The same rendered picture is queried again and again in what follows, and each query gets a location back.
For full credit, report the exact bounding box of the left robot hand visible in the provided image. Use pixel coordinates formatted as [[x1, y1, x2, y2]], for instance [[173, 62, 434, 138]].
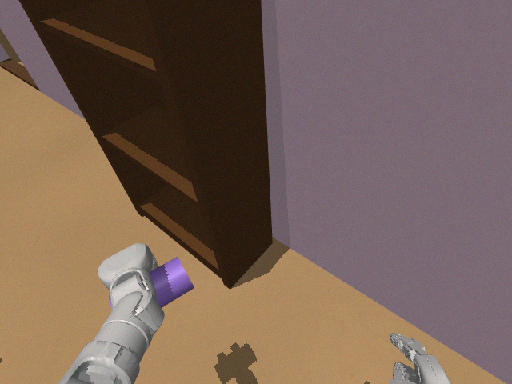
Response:
[[98, 243, 158, 300]]

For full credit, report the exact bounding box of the bookshelf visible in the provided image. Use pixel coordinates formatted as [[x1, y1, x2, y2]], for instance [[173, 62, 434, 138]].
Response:
[[19, 0, 273, 289]]

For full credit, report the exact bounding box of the right robot hand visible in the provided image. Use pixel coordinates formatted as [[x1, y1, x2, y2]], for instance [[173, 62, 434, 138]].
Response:
[[390, 333, 451, 384]]

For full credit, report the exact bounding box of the left robot arm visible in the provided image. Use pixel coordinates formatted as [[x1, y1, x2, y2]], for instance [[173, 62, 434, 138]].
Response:
[[58, 268, 165, 384]]

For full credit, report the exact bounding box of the can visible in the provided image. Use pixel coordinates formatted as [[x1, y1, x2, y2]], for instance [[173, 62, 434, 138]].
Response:
[[109, 257, 194, 309]]

